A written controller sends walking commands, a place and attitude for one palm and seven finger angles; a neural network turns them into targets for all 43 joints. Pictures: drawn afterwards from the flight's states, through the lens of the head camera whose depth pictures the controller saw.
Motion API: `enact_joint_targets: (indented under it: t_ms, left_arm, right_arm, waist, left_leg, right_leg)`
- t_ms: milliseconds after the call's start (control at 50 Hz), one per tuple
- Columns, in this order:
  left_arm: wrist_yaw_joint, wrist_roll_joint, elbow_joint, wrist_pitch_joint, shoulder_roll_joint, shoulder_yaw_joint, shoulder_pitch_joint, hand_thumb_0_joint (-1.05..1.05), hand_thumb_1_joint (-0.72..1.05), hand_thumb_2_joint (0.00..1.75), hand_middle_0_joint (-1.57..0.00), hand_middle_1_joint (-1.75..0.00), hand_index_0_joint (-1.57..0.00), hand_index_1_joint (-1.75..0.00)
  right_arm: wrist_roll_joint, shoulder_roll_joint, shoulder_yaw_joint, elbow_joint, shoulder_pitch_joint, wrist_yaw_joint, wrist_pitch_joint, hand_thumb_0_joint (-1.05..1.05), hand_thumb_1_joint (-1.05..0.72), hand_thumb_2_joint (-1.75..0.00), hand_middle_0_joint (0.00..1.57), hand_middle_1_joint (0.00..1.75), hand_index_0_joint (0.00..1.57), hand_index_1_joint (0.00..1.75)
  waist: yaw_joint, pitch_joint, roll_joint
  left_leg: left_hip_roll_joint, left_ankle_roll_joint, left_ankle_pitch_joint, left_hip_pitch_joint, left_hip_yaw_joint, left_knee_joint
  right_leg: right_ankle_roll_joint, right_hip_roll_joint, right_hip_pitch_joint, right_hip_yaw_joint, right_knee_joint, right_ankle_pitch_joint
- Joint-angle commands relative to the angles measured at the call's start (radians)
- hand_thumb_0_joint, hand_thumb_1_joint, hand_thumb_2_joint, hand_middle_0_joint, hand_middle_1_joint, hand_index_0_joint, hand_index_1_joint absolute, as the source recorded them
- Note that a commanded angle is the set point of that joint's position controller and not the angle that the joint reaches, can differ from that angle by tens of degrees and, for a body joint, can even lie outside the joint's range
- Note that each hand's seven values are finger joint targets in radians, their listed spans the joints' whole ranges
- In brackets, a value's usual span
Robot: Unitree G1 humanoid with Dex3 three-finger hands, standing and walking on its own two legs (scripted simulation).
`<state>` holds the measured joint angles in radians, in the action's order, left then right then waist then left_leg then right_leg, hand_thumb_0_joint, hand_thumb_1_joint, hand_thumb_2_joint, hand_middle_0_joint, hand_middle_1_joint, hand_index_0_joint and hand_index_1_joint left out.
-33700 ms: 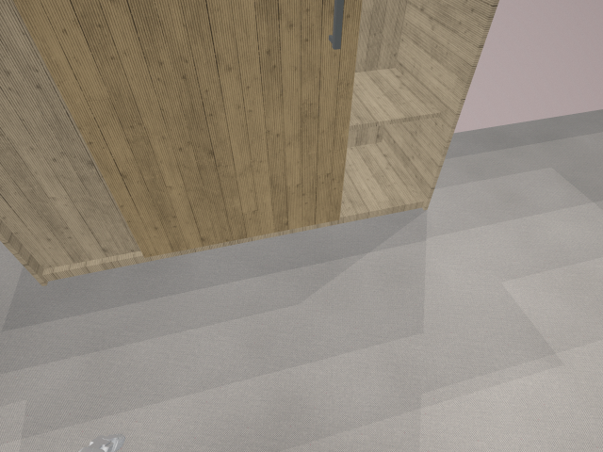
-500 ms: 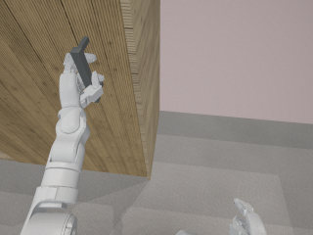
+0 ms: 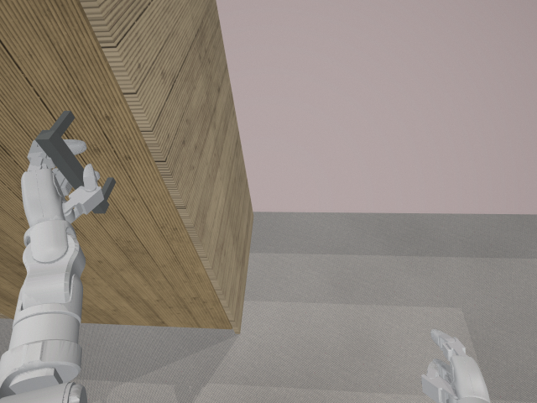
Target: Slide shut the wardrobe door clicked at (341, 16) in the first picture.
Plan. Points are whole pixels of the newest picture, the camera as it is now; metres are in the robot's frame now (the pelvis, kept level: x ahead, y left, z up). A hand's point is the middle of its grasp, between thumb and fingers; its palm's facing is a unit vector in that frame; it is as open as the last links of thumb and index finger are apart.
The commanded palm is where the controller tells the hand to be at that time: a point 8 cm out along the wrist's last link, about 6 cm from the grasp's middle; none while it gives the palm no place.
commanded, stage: stop walking and hold the door there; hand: left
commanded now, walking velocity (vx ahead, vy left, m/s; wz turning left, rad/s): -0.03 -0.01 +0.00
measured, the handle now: (83, 165) +0.41 +0.31 +0.14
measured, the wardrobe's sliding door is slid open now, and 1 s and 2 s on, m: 0.00 0.00 0.00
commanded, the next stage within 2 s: loosen the grip on the handle in 1.48 s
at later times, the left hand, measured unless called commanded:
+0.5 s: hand (86, 192) +0.36 +0.28 +0.14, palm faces +0.31 -0.93 -0.21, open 6.2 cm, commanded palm +0.32 +0.31 +0.14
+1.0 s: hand (91, 192) +0.36 +0.28 +0.14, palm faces +0.33 -0.92 -0.20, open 6.1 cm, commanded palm +0.32 +0.30 +0.14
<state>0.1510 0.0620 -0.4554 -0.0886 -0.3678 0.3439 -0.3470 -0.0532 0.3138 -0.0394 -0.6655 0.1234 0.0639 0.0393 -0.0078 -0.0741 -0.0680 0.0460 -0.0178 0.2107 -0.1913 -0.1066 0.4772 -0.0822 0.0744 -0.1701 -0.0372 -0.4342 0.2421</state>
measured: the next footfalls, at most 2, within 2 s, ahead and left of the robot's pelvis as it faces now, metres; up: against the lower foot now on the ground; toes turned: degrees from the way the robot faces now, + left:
none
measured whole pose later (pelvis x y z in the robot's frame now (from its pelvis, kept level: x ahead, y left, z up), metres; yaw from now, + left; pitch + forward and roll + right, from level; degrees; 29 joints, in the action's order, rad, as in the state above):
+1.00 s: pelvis -0.01 +0.07 +0.00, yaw -2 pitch -1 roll +0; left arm 0.18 0.06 -0.34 -0.06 -0.30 0.17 -0.28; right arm -0.01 0.24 0.03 -0.69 0.20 0.09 0.03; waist -0.01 0.01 -0.04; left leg -0.03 -0.07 0.22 -0.15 -0.17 0.38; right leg 0.01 0.00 -0.18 0.03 -0.41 0.22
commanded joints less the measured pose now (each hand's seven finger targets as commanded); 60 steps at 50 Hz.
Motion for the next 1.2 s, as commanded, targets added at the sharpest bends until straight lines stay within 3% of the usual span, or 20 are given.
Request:
enact_joint_targets:
  t_ms: [0,40,60,100,160,180,200,240,280,340,500,600,700,720,760,900,1020,1180]
  left_arm:
    - [-0.013,-0.023,0.257,-0.092,-0.241,-0.001,-0.237,0.00,0.90,0.90,-0.45,-1.40,-0.45,-1.40]
    - [-0.006,-0.029,0.261,-0.092,-0.269,0.010,-0.236,0.00,0.90,0.90,-0.45,-1.40,-0.45,-1.40]
    - [-0.006,-0.030,0.251,-0.089,-0.264,0.005,-0.223,0.00,0.90,0.90,-0.45,-1.40,-0.45,-1.40]
    - [-0.002,-0.031,0.227,-0.080,-0.299,0.030,-0.210,0.00,0.90,0.90,-0.45,-1.40,-0.45,-1.40]
    - [-0.006,-0.023,0.234,-0.077,-0.251,-0.017,-0.226,0.00,0.90,0.90,-0.45,-1.40,-0.45,-1.40]
    - [-0.007,-0.018,0.210,-0.070,-0.241,-0.028,-0.205,0.00,0.90,0.90,-0.45,-1.40,-0.45,-1.40]
    - [-0.002,-0.021,0.208,-0.070,-0.269,-0.008,-0.215,0.00,0.90,0.90,-0.45,-1.40,-0.45,-1.40]
    - [-0.006,-0.020,0.213,-0.072,-0.232,-0.049,-0.247,0.00,0.90,0.90,-0.45,-1.40,-0.45,-1.40]
    - [-0.007,-0.018,0.215,-0.073,-0.215,-0.071,-0.254,0.00,0.90,0.90,-0.45,-1.40,-0.45,-1.40]
    - [-0.004,-0.021,0.196,-0.073,-0.196,-0.088,-0.259,0.00,0.90,0.90,-0.45,-1.40,-0.45,-1.40]
    - [-0.014,-0.021,0.217,-0.071,-0.116,-0.164,-0.283,0.00,0.90,0.90,-0.45,-1.40,-0.45,-1.40]
    - [-0.019,-0.021,0.250,-0.072,-0.088,-0.188,-0.280,0.00,0.90,0.90,-0.45,-1.40,-0.45,-1.40]
    - [-0.020,-0.021,0.295,-0.071,-0.059,-0.214,-0.283,0.00,0.90,0.90,-0.45,-1.40,-0.45,-1.40]
    - [-0.022,-0.020,0.303,-0.071,-0.031,-0.236,-0.280,0.00,0.90,0.90,-0.45,-1.40,-0.45,-1.40]
    - [-0.018,-0.022,0.316,-0.070,-0.049,-0.219,-0.276,0.00,0.90,0.90,-0.45,-1.40,-0.45,-1.40]
    - [-0.012,-0.018,0.368,-0.063,-0.023,-0.242,-0.260,0.00,0.90,0.90,-0.45,-1.40,-0.45,-1.40]
    - [-0.001,-0.017,0.366,-0.056,-0.081,-0.183,-0.206,0.00,0.90,0.90,-0.45,-1.40,-0.45,-1.40]
    - [-0.001,-0.009,0.392,-0.050,-0.093,-0.167,-0.149,0.00,0.90,0.90,-0.45,-1.40,-0.45,-1.40]
  right_arm:
    - [-0.009,0.078,-0.020,0.143,-0.040,0.000,0.042,0.00,-0.90,-0.90,0.20,0.30,0.20,0.30]
    - [-0.003,0.077,-0.016,0.139,-0.031,0.006,0.039,0.00,-0.90,-0.90,0.20,0.30,0.20,0.30]
    - [-0.003,0.074,-0.014,0.141,-0.029,0.008,0.036,0.00,-0.90,-0.90,0.20,0.30,0.20,0.30]
    - [-0.001,0.082,-0.014,0.137,-0.021,0.011,0.028,0.00,-0.90,-0.90,0.20,0.30,0.20,0.30]
    - [0.002,0.079,-0.010,0.145,-0.019,0.018,0.030,0.00,-0.90,-0.90,0.20,0.30,0.20,0.30]
    - [0.002,0.078,-0.008,0.138,-0.019,0.022,0.029,0.00,-0.90,-0.90,0.20,0.30,0.20,0.30]
    - [0.007,0.082,-0.005,0.138,-0.013,0.025,0.028,0.00,-0.90,-0.90,0.20,0.30,0.20,0.30]
    - [0.012,0.082,0.001,0.138,-0.008,0.027,0.033,0.00,-0.90,-0.90,0.20,0.30,0.20,0.30]
    - [0.015,0.084,0.006,0.134,-0.010,0.033,0.036,0.00,-0.90,-0.90,0.20,0.30,0.20,0.30]
    - [0.022,0.078,0.013,0.126,0.001,0.041,0.039,0.00,-0.90,-0.90,0.20,0.30,0.20,0.30]
    - [0.032,0.067,0.022,0.098,0.022,0.047,0.043,0.00,-0.90,-0.90,0.20,0.30,0.20,0.30]
    - [0.038,0.061,0.020,0.087,0.029,0.042,0.045,0.00,-0.90,-0.90,0.20,0.30,0.20,0.30]
    - [0.039,0.055,0.021,0.088,0.024,0.037,0.041,0.00,-0.90,-0.90,0.20,0.30,0.20,0.30]
    - [0.039,0.052,0.021,0.091,0.017,0.036,0.041,0.00,-0.90,-0.90,0.20,0.30,0.20,0.30]
    - [0.040,0.054,0.019,0.090,0.017,0.035,0.040,0.00,-0.90,-0.90,0.20,0.30,0.20,0.30]
    - [0.035,0.048,0.022,0.111,0.001,0.033,0.035,0.00,-0.90,-0.90,0.20,0.30,0.20,0.30]
    - [0.031,0.052,0.018,0.117,-0.005,0.038,0.028,0.00,-0.90,-0.90,0.20,0.30,0.20,0.30]
    - [0.022,0.051,0.016,0.131,-0.014,0.041,0.022,0.00,-0.90,-0.90,0.20,0.30,0.20,0.30]
  waist:
    - [0.004,0.377,0.049]
    - [0.010,0.385,0.000]
    - [0.012,0.379,0.003]
    - [0.012,0.363,0.020]
    - [0.017,0.341,0.043]
    - [0.021,0.315,0.036]
    - [0.017,0.312,0.019]
    - [0.020,0.289,0.002]
    - [0.020,0.267,-0.021]
    - [0.015,0.260,-0.004]
    - [0.017,0.245,-0.001]
    - [0.018,0.271,0.017]
    - [0.020,0.285,0.006]
    - [0.021,0.283,0.005]
    - [0.020,0.294,-0.002]
    - [0.026,0.295,0.006]
    - [0.030,0.310,0.031]
    - [0.036,0.318,0.030]
  left_leg:
    - [0.073,-0.033,-0.242,0.075,0.049,-0.028]
    - [0.102,-0.037,-0.368,0.142,0.062,-0.022]
    - [0.110,-0.035,-0.371,0.148,0.070,-0.017]
    - [0.109,-0.029,-0.297,0.122,0.078,-0.035]
    - [0.112,-0.031,-0.219,0.117,0.101,-0.072]
    - [0.118,-0.034,-0.206,0.123,0.105,-0.085]
    - [0.121,-0.037,-0.170,0.113,0.117,-0.104]
    - [0.136,-0.040,-0.119,0.101,0.147,-0.150]
    - [0.155,-0.047,-0.091,0.092,0.173,-0.186]
    - [0.177,-0.050,-0.038,0.082,0.189,-0.225]
    - [0.199,-0.016,-0.087,0.117,0.200,-0.255]
    - [0.191,0.028,-0.278,0.191,0.174,-0.211]
    - [0.185,0.055,-0.351,0.232,0.160,-0.195]
    - [0.186,0.053,-0.361,0.239,0.155,-0.189]
    - [0.182,0.059,-0.394,0.258,0.150,-0.180]
    - [0.161,0.044,-0.363,0.227,0.144,-0.159]
    - [0.143,0.021,-0.338,0.208,0.129,-0.125]
    - [0.133,-0.001,-0.363,0.198,0.116,-0.092]
  right_leg:
    - [0.138,-0.281,0.226,0.233,-0.007,-0.954]
    - [0.135,-0.257,0.161,0.221,0.008,-0.822]
    - [0.128,-0.248,0.145,0.221,0.025,-0.754]
    - [0.118,-0.241,0.137,0.226,0.054,-0.634]
    - [0.097,-0.223,0.105,0.232,0.082,-0.453]
    - [0.092,-0.218,0.074,0.224,0.092,-0.403]
    - [0.087,-0.211,0.061,0.229,0.101,-0.327]
    - [0.065,-0.193,0.028,0.217,0.103,-0.205]
    - [0.063,-0.178,0.003,0.196,0.092,-0.145]
    - [0.064,-0.162,-0.013,0.168,0.071,-0.087]
    - [0.065,-0.153,-0.066,0.134,0.022,-0.077]
    - [0.062,-0.155,-0.077,0.126,0.020,-0.117]
    - [0.056,-0.152,-0.086,0.123,0.013,-0.123]
    - [0.056,-0.153,-0.088,0.125,0.016,-0.131]
    - [0.052,-0.153,-0.091,0.126,0.015,-0.140]
    - [0.048,-0.157,-0.050,0.137,0.033,-0.211]
    - [0.042,-0.175,-0.012,0.167,0.053,-0.317]
    - [0.045,-0.187,0.024,0.170,0.053,-0.414]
